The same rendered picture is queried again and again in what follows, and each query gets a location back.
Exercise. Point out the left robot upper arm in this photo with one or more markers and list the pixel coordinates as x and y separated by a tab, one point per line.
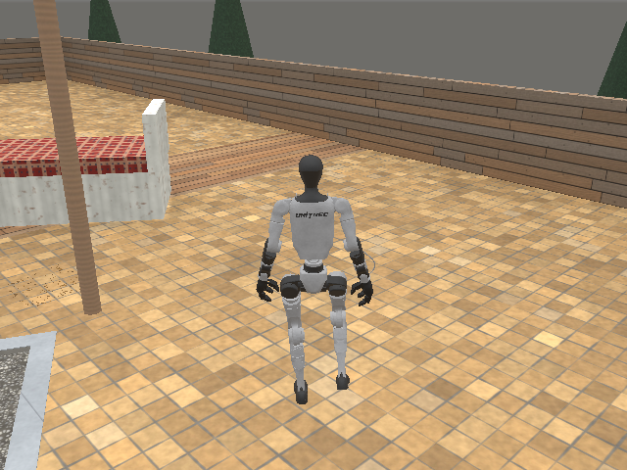
280	208

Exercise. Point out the right robot upper arm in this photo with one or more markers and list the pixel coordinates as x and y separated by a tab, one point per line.
343	206

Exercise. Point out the right robot forearm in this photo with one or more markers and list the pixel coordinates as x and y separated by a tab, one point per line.
359	263

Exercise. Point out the robot right hand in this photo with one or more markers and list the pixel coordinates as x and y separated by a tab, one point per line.
366	290

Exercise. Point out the left robot forearm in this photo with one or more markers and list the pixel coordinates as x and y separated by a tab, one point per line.
266	263

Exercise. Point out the humanoid robot head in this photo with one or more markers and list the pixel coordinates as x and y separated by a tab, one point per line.
310	168

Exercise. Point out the robot left hand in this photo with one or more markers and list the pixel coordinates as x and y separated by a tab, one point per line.
262	286

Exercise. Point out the robot torso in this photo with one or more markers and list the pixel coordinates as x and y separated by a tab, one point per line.
312	227

